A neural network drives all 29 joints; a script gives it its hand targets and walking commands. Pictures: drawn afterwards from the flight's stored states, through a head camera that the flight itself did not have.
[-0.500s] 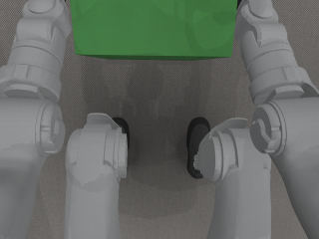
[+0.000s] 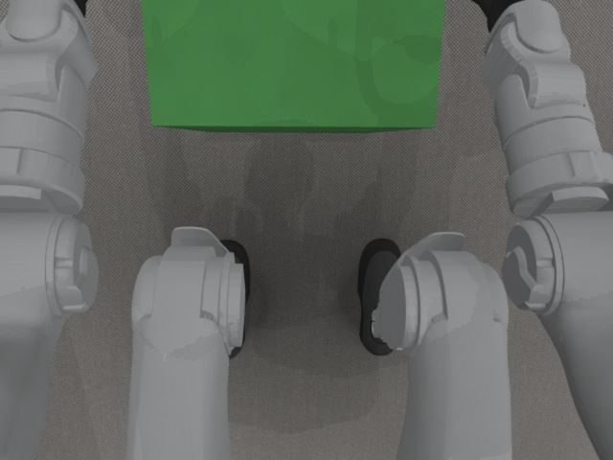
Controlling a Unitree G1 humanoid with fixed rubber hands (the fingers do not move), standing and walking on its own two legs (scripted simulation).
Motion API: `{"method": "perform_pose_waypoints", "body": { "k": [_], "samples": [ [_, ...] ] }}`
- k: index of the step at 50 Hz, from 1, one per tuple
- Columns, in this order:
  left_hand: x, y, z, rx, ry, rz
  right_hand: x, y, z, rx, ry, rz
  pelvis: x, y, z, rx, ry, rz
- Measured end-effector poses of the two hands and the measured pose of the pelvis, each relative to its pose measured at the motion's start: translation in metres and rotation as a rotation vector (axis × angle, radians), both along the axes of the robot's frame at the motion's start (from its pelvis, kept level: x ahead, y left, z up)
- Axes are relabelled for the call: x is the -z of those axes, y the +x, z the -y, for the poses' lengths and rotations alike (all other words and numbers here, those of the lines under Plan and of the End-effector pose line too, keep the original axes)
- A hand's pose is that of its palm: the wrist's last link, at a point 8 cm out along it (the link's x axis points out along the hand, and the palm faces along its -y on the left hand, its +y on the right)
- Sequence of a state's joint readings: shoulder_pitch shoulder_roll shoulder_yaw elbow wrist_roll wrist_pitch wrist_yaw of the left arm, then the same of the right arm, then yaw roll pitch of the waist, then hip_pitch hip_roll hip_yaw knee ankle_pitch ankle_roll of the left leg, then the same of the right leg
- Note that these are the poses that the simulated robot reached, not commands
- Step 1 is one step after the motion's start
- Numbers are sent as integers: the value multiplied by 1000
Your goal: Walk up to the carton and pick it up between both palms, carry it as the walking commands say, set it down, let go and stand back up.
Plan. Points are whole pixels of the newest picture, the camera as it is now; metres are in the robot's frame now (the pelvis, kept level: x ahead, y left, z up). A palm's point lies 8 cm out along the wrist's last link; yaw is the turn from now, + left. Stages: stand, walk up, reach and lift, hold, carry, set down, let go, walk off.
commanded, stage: set down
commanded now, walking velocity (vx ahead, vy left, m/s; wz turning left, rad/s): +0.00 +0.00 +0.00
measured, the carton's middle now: (292, 2) +0.56 +0.03 -0.24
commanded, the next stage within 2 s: let go in 1.26 s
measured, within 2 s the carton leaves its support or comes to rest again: neither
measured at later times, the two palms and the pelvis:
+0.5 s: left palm out of the picture +0.54 +0.25 +0.00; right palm out of the picture +0.55 -0.18 -0.01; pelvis +0.01 +0.00 +0.11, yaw +0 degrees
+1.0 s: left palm out of the picture +0.54 +0.26 +0.15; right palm out of the picture +0.55 -0.18 +0.14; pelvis +0.03 +0.00 +0.24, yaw +0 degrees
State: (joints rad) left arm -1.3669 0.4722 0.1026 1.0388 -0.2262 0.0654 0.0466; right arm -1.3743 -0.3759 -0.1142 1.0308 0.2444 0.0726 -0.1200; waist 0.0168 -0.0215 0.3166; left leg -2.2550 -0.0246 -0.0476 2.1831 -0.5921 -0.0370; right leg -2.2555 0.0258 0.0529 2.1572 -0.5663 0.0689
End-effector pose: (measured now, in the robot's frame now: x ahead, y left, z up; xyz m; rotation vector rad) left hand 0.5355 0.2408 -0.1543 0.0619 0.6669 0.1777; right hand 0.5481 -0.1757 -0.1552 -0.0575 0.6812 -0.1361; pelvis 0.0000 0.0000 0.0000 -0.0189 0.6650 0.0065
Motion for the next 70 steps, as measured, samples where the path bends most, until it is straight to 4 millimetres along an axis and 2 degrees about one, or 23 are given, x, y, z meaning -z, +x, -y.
{"method": "perform_pose_waypoints", "body": {
  "k": [7, 22, 37, 54, 61, 66, 70],
  "samples": [
    [-44, 3, -4, -2, 1, 21, -44, 5, 2, -3, -5, 26, -23, 5, 1, 1, 3, -37],
    [-135, 4, -11, -1, -7, 42, -131, 6, 4, -13, -1, 43, -91, 7, 0, 6, 8, -137],
    [-228, 6, -16, 21, -14, 57, -221, 5, 7, -24, 8, 46, -169, 17, -1, 4, 3, -184],
    [-327, 5, -17, 27, -13, 59, -319, 3, 6, -39, 3, 52, -256, 36, -2, 5, 5, -149],
    [-345, 3, -17, 30, -10, 30, -338, 2, 6, -44, -12, 22, -280, 43, -3, 4, 5, -132],
    [-339, -3, -16, 42, 6, 0, -336, -4, 7, -49, -35, -2, -287, 48, -4, 4, 2, -129],
    [-334, -19, -17, 67, 39, -24, -334, -20, 11, -61, -68, -14, -292, 55, -5, 4, 2, -121]
  ]
}}
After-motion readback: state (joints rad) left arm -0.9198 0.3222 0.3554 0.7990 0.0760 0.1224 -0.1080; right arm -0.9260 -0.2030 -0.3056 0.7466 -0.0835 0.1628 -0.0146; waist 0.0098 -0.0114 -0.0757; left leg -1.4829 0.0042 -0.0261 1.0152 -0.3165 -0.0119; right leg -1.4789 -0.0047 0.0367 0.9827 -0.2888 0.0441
